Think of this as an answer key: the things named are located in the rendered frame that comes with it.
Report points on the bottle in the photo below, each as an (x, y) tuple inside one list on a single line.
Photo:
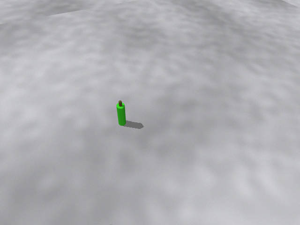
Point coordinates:
[(121, 113)]

